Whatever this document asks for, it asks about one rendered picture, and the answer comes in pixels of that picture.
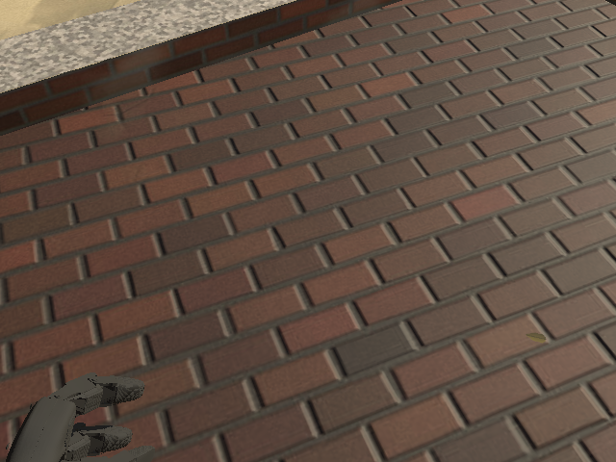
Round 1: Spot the robot left hand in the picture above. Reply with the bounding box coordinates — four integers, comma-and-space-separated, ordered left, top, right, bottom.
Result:
6, 372, 155, 462

